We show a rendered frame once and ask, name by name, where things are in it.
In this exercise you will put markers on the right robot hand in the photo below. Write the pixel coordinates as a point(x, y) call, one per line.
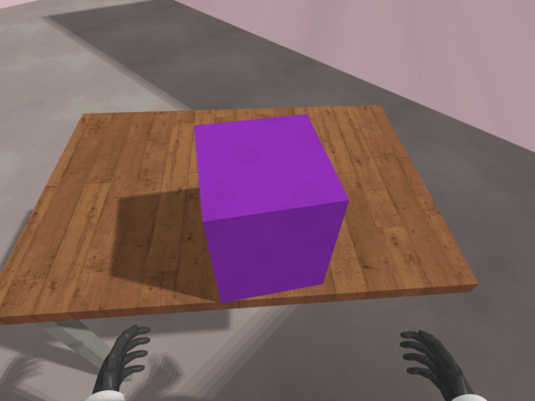
point(443, 371)

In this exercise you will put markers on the table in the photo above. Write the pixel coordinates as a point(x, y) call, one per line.
point(118, 230)

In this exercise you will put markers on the left robot hand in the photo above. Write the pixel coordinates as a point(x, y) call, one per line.
point(113, 371)

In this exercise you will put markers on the carton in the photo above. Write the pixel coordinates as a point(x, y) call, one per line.
point(272, 204)

